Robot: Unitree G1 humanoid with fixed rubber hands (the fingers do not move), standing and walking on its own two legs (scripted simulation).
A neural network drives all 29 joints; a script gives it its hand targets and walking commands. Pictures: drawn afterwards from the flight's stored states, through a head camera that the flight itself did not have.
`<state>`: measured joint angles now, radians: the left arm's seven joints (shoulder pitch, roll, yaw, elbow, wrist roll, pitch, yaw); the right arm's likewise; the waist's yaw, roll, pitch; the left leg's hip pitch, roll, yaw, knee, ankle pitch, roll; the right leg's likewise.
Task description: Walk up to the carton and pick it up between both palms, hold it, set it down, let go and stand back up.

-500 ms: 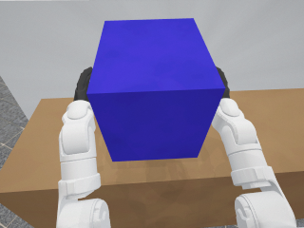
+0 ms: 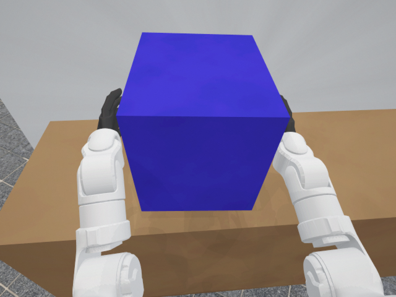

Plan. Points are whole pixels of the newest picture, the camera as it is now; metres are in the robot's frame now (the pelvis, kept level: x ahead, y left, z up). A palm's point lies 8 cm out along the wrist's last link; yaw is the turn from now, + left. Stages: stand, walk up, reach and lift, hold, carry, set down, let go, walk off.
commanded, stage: set down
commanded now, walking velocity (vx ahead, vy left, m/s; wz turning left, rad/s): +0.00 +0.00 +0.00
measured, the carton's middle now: (197, 122) +0.42 +0.00 +0.15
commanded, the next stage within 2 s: none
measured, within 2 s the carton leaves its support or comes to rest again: neither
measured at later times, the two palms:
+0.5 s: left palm (112, 139) +0.37 +0.17 +0.15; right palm (273, 147) +0.36 -0.15 +0.13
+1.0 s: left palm (120, 142) +0.40 +0.17 +0.12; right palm (272, 153) +0.36 -0.16 +0.11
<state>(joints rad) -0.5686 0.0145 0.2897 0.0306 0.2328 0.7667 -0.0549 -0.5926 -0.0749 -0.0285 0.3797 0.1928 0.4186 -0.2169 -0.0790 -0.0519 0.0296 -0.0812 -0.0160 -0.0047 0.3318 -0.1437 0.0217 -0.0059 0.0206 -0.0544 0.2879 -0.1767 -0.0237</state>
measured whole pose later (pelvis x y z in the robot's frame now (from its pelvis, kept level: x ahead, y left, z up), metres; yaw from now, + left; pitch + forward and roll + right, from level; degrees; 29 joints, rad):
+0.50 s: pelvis +0.01 +0.00 +0.00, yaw +1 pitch -10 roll +0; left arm -0.56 -0.01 0.32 0.23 0.30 0.44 -0.12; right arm -0.51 0.05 -0.17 0.55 -0.02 0.05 -0.17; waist -0.04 -0.08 0.13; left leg 0.02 -0.02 -0.01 0.30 -0.15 0.02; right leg 0.09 0.01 -0.07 0.26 -0.18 -0.02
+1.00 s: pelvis +0.02 +0.01 +0.00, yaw -1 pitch -8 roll +0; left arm -0.58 0.00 0.31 0.38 0.28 0.35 -0.10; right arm -0.50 0.03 -0.17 0.62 -0.02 -0.02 -0.19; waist -0.04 -0.08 0.13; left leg 0.00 -0.03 0.03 0.30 -0.16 0.04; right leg 0.07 0.00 -0.04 0.25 -0.18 0.00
